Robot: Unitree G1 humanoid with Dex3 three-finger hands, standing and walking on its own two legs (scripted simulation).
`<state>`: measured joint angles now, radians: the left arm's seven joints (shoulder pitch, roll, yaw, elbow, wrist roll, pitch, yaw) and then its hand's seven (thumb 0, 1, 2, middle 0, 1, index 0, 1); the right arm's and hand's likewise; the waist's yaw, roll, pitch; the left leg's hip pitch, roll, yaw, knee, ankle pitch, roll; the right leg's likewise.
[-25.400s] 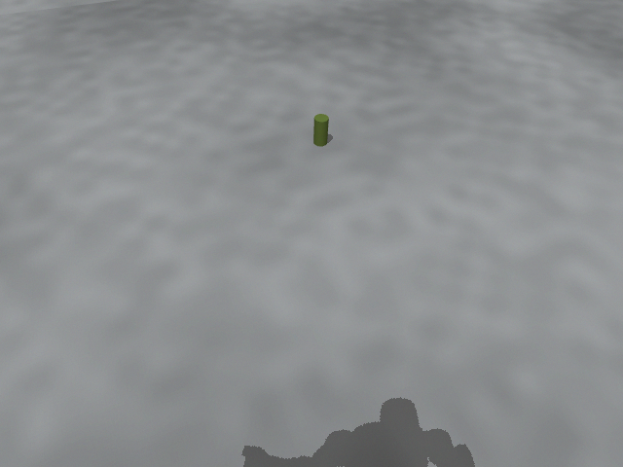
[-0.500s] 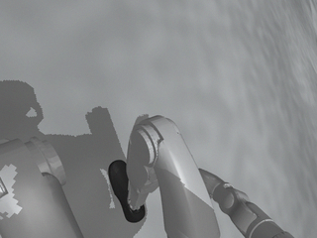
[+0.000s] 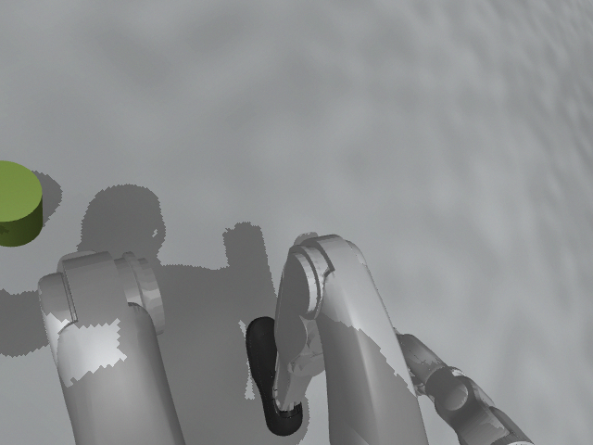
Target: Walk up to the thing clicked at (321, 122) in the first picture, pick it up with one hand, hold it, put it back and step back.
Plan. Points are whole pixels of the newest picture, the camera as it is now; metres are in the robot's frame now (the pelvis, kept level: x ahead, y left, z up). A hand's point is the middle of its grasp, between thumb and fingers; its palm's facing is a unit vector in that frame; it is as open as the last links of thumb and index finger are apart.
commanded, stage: rise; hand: left
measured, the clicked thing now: (8, 208) +0.41 +0.29 -0.22
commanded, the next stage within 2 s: home in 0.06 s
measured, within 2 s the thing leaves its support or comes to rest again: neither
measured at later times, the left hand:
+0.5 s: hand out of the picture +0.29 +0.41 +0.03, palm faces +0.40 -0.77 -0.49, open 17.3 cm
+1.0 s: hand out of the picture +0.23 +0.29 +0.24, palm faces +0.39 -0.84 -0.39, open 17.6 cm
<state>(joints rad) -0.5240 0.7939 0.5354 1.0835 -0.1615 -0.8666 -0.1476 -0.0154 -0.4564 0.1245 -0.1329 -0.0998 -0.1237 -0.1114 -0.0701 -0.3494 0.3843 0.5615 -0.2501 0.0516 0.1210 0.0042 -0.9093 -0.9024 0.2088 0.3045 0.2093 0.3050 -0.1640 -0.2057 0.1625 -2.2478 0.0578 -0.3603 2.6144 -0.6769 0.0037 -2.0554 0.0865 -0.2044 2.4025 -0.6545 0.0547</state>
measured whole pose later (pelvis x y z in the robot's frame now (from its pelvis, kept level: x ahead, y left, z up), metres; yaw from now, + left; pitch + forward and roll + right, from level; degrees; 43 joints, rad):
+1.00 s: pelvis +0.06 -0.02 +0.33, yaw +15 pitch +22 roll -3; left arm 0.14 0.32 0.16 0.32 -0.01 0.15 0.14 -0.01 -0.57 0.04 -0.05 -0.05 -0.05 -0.05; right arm 0.17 -0.24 0.01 0.51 0.05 0.04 -0.13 0.01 -0.90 -0.90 0.20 0.31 0.20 0.31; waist -0.05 0.01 -0.16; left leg -1.24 0.07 -0.06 1.42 -0.56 -0.03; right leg -1.17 -0.02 -0.06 1.39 -0.60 0.01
